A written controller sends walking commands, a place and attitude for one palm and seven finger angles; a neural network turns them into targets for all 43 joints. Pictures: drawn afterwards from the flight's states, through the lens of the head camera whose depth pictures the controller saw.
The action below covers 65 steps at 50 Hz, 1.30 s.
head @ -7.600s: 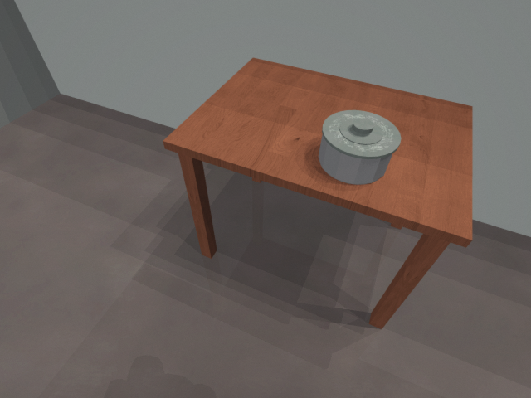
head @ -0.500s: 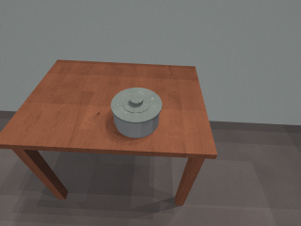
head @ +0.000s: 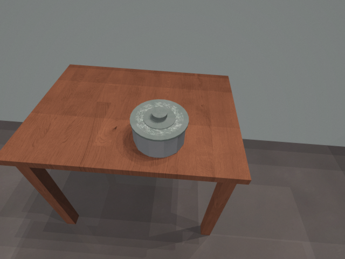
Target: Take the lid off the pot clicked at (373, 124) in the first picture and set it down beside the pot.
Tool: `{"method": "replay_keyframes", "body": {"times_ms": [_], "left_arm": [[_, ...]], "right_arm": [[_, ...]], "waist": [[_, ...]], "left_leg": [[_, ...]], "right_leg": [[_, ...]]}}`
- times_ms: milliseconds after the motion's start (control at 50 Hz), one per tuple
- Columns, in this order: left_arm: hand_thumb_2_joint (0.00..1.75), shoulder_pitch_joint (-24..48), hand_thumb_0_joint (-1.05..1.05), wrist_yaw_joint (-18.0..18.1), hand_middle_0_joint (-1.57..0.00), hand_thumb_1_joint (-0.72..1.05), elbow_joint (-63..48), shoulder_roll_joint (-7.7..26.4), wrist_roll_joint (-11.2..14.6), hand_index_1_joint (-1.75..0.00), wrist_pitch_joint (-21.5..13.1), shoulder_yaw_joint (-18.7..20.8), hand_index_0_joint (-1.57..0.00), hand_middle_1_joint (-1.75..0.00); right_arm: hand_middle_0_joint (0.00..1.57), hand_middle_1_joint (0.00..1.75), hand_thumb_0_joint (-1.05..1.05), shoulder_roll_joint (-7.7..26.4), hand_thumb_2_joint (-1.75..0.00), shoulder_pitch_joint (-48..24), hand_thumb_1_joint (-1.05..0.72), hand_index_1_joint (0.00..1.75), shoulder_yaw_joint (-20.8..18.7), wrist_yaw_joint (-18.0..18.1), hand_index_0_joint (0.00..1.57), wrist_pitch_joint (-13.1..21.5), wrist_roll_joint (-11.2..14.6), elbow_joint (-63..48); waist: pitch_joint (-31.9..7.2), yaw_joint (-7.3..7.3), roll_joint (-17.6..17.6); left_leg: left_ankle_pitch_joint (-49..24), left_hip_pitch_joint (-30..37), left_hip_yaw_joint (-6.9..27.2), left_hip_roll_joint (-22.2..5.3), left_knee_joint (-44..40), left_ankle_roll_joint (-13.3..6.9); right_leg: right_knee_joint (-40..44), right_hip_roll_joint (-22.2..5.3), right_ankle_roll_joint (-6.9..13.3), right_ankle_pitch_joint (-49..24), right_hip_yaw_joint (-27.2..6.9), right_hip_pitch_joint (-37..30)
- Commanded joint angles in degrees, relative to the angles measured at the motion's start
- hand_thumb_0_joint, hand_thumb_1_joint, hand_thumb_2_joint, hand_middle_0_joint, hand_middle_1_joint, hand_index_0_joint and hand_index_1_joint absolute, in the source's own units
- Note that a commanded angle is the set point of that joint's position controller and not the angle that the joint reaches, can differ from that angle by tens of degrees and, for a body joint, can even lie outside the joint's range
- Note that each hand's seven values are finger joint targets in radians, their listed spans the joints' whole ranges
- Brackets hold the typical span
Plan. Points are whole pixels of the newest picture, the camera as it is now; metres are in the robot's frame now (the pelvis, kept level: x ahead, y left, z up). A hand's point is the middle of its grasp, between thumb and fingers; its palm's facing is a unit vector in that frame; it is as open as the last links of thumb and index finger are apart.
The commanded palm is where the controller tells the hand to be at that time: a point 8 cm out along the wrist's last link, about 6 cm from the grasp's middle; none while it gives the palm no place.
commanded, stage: look again from close up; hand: left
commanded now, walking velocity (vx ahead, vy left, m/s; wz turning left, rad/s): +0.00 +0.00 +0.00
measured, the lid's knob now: (159, 113) +0.56 +0.08 +0.00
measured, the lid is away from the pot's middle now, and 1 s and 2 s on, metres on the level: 0.00 0.00 0.00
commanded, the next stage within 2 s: shuffle to correct the standing spot in 1.10 s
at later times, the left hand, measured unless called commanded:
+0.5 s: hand out of the picture -0.01 +0.15 -0.18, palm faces +0.04 -0.98 -0.17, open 7.4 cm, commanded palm none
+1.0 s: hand out of the picture -0.02 +0.14 -0.18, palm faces +0.05 -0.99 -0.15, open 7.4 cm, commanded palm none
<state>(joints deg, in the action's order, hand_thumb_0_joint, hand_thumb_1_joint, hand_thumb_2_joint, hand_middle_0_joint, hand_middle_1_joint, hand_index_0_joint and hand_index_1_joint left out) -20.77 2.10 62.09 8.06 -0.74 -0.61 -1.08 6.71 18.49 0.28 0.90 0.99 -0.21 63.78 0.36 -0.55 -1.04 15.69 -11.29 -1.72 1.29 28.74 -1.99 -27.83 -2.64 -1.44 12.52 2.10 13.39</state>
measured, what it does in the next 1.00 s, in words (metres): stands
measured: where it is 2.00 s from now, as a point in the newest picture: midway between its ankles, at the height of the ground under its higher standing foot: outside the picture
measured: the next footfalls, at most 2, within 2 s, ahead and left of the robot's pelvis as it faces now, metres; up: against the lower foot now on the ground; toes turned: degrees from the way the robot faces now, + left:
none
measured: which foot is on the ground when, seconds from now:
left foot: down 0.00-1.00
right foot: down 0.00-1.00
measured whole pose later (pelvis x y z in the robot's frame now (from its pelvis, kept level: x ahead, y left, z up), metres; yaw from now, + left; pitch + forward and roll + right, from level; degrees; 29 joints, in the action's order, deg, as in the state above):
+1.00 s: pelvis +0.00 -0.02 +0.00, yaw +0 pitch -2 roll +0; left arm -20.1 1.9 62.8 7.6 -0.6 -0.8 -0.7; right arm 5.6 18.4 0.0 1.1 1.0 -0.1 65.2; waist 1.2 -0.7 -1.1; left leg 14.6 -10.5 -1.3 0.2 26.7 -0.7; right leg -26.3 -1.5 -0.2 11.8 2.6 12.8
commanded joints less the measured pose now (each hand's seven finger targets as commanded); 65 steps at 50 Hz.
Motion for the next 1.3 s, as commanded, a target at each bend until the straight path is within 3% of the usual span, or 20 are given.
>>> {"method": "replay_keyframes", "body": {"times_ms": [0, 200, 380, 500, 640, 680, 820, 920, 1020, 1160, 1200, 1240, 1280], "left_arm": [[0.9, -3.9, 0.0, 0.42, -0.2, 0.9, -1.13, 5.07, -0.17, -0.3, -0.71, 0.93, -0.2, -0.3], [0.9, -3.02, 0.0, 0.36, -0.2, 0.9, -1.23, 5.09, -0.09, -0.3, -0.77, 1.19, -0.2, -0.3], [0.9, -2.55, 0.0, 0.26, -0.2, 0.9, -1.14, 5.61, 0.04, -0.3, -0.85, 1.25, -0.2, -0.3], [0.9, -2.6, 0.0, 0.22, -0.2, 0.9, -1.03, 5.41, 0.03, -0.3, -0.76, 1.17, -0.2, -0.3], [0.9, -3.17, 0.0, 0.22, -0.2, 0.9, -0.76, 5.5, 0.07, -0.3, -0.96, 1.18, -0.2, -0.3], [0.9, -3.08, 0.0, 0.15, -0.2, 0.9, -0.69, 5.66, 0.11, -0.3, -0.91, 1.17, -0.2, -0.3], [0.9, -3.51, 0.0, 0.16, -0.2, 0.9, -0.63, 5.14, 0.03, -0.3, -0.82, 1.25, -0.2, -0.3], [0.9, -3.58, 0.0, 0.14, -0.2, 0.9, -0.6, 5.1, -0.01, -0.3, -0.77, 1.3, -0.2, -0.3], [0.9, -4.1, 0.0, 0.18, -0.2, 0.9, -0.46, 4.55, 0.06, -0.3, -1.0, 1.31, -0.2, -0.3], [0.9, -4.59, 0.0, 0.3, -0.2, 0.9, -0.04, 3.98, 0.03, -0.3, -0.95, 1.2, -0.2, -0.3], [0.9, -4.5, 0.0, 0.2, -0.2, 0.9, -0.02, 3.89, -0.02, -0.3, -0.82, 1.14, -0.2, -0.3], [0.9, -4.25, 0.0, 0.02, -0.2, 0.9, -0.34, 4.18, -0.36, -0.3, -0.42, 1.51, -0.2, -0.3], [0.9, -4.38, 0.0, -0.3, -0.2, 0.9, -0.83, 4.48, -0.64, -0.3, -0.14, 1.85, -0.2, -0.3]], "right_arm": [[0.2, 0.3, 0.0, 5.94, -0.9, 2.15, -0.9, 0.3, -1.01, 0.43, 0.2, 0.84, 0.28, -1.82], [0.2, 0.3, 0.0, 5.48, -0.9, 1.82, -0.9, 0.3, -0.97, 0.55, 0.2, 0.87, 0.17, -1.32], [0.2, 0.3, 0.0, 5.22, -0.9, 2.13, -0.9, 0.3, -0.94, 0.65, 0.2, 0.83, 0.2, -0.8], [0.2, 0.3, 0.0, 5.14, -0.9, 2.11, -0.9, 0.3, -0.94, 0.61, 0.2, 0.52, 0.15, -0.53], [0.2, 0.3, 0.0, 4.59, -0.9, 2.65, -0.9, 0.3, -0.86, 0.58, 0.2, 0.67, 0.2, -0.27], [0.2, 0.3, 0.0, 4.31, -0.9, 2.67, -0.9, 0.3, -0.87, 0.6, 0.2, 0.52, 0.2, -0.12], [0.2, 0.3, 0.0, 3.89, -0.9, 3.28, -0.9, 0.3, -0.85, 0.58, 0.2, 0.52, 0.14, 0.07], [0.2, 0.3, 0.0, 3.72, -0.9, 3.7, -0.9, 0.3, -0.91, 0.55, 0.2, 0.48, 0.11, -0.02], [0.2, 0.3, 0.0, 3.69, -0.9, 3.98, -0.9, 0.3, -0.89, 0.68, 0.2, 0.85, 0.17, -0.08], [0.2, 0.3, 0.0, 3.43, -0.9, 4.02, -0.9, 0.3, -0.85, 0.81, 0.2, 0.99, 0.23, 0.25], [0.2, 0.3, 0.0, 3.67, -0.9, 4.31, -0.9, 0.3, -0.85, 0.8, 0.2, 0.77, 0.13, 0.22], [0.2, 0.3, 0.0, 3.91, -0.9, 5.15, -0.9, 0.3, -1.24, 0.64, 0.2, 0.32, -0.22, 0.24], [0.2, 0.3, 0.0, 4.27, -0.9, 5.21, -0.9, 0.3, -1.69, 0.5, 0.2, 0.02, -0.43, 0.01]], "waist": [[5.42, -0.23, 0.48], [4.61, -0.28, 1.89], [3.8, -0.19, 0.41], [5.57, -0.12, 0.98], [4.12, -0.18, 0.96], [4.88, -0.24, -0.84], [6.14, -0.22, 1.59], [5.94, -0.22, 1.1], [3.73, -0.17, 1.3], [4.64, -0.41, 2.16], [5.83, -0.3, 0.87], [7.5, 0.01, 1.42], [8.62, -0.1, 2.57]], "left_leg": [[-3.02, -4.57, 6.48, -5.98, -8.2, -0.26], [-4.66, -3.05, 5.91, -5.91, -8.33, -0.12], [-6.29, -1.66, 5.5, -6.21, -8.39, -0.05], [-3.7, -2.3, 5.09, -5.81, -8.5, 0.23], [-4.22, -1.83, 4.94, -5.61, -8.15, 0.23], [-3.5, -2.09, 4.87, -5.71, -8.35, 0.22], [-1.88, -3.49, 5.04, -5.31, -8.57, 0.27], [-0.3, -4.04, 5.24, -5.26, -8.78, 0.19], [-4.14, -2.51, 5.32, -5.76, -8.27, 0.02], [-4.72, -2.78, 5.57, -6.08, -8.71, -0.11], [-0.64, -3.8, 5.72, -5.83, -9.17, -0.18], [9.99, -5.48, 6.44, -5.63, -10.35, -0.66], [16.98, -7.15, 7.76, -6.27, -12.19, -1.51]], "right_leg": [[5.31, -3.46, 3.18, -1.27, -3.95, 0.56], [5.83, -3.6, 3.31, -2.18, -4.36, -0.15], [6.2, -3.69, 3.4, -3.66, -4.15, -1.07], [7.49, -3.69, 3.42, 0.13, -5.0, 0.62], [7.8, -3.9, 3.45, 0.17, -5.19, -0.17], [8.23, -3.77, 3.49, 1.34, -4.89, 0.17], [8.55, -3.7, 3.5, 3.59, -5.34, 1.19], [8.44, -3.54, 3.44, 4.77, -5.1, 1.33], [7.42, -3.55, 3.45, 0.7, -4.61, 0.18], [6.89, -3.36, 3.29, -1.16, -4.06, -0.12], [7.4, -3.0, 3.2, 2.81, -4.03, 0.4], [6.94, -2.16, 3.45, 11.9, -3.85, 2.54], [5.94, -1.11, 3.4, 16.45, -2.98, 4.04]]}}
